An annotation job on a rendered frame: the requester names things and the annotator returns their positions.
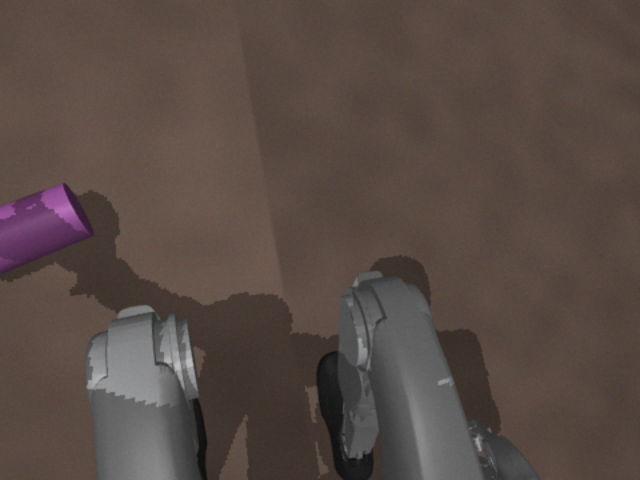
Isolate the can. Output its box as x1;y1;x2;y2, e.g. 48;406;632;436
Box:
0;183;94;274

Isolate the right robot foot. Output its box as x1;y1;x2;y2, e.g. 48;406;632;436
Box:
316;351;374;480

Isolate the right robot hand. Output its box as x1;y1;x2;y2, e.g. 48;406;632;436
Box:
467;419;541;480

